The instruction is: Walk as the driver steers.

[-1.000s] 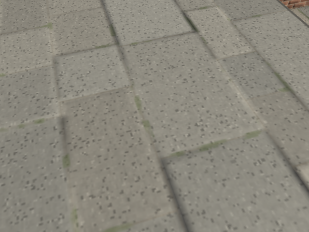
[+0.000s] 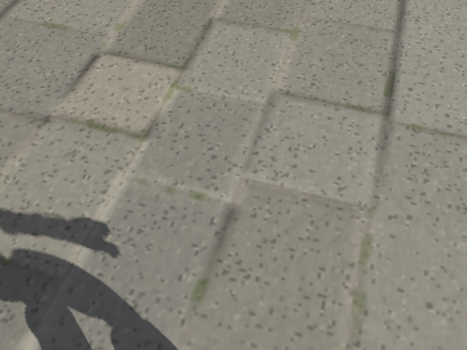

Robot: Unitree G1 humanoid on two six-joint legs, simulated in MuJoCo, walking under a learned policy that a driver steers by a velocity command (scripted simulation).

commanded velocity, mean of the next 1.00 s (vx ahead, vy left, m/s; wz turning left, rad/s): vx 0.07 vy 0.00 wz -0.14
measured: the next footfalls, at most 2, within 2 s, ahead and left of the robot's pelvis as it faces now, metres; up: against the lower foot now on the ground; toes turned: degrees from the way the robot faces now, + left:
left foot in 0.12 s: +0.05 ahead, +0.14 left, +0.00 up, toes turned +2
right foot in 0.42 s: +0.00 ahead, -0.11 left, +0.00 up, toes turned -13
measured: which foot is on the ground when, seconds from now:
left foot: up 0.00-0.10, down 0.12-0.86, up 0.88-1.00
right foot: down 0.00-0.12, up 0.14-0.40, down 0.42-1.00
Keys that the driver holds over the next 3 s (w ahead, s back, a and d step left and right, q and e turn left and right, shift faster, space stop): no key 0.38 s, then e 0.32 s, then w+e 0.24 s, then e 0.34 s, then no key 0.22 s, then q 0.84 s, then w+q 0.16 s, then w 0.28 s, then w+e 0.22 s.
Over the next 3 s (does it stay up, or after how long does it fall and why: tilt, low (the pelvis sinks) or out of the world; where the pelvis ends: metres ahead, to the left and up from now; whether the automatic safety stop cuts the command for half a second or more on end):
stays up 0.40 -0.03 0.01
